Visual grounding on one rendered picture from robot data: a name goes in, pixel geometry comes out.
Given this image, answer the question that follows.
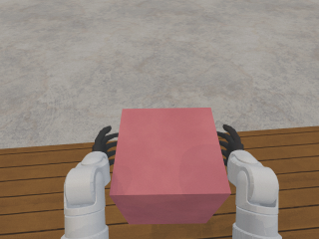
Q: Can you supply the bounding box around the robot right hand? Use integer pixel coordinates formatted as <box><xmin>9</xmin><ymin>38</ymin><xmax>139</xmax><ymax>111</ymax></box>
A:
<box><xmin>216</xmin><ymin>124</ymin><xmax>244</xmax><ymax>166</ymax></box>

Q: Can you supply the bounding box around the robot left forearm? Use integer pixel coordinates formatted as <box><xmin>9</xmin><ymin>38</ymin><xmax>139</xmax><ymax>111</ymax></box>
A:
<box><xmin>61</xmin><ymin>151</ymin><xmax>111</xmax><ymax>239</ymax></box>

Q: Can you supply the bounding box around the robot right forearm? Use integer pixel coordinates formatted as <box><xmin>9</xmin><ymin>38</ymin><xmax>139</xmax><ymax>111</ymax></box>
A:
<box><xmin>226</xmin><ymin>149</ymin><xmax>282</xmax><ymax>239</ymax></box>

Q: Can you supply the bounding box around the carton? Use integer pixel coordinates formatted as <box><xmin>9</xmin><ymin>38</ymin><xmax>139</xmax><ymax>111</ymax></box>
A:
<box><xmin>109</xmin><ymin>108</ymin><xmax>231</xmax><ymax>225</ymax></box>

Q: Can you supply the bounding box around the robot left hand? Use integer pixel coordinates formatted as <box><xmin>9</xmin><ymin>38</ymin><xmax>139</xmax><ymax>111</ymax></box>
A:
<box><xmin>92</xmin><ymin>125</ymin><xmax>119</xmax><ymax>166</ymax></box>

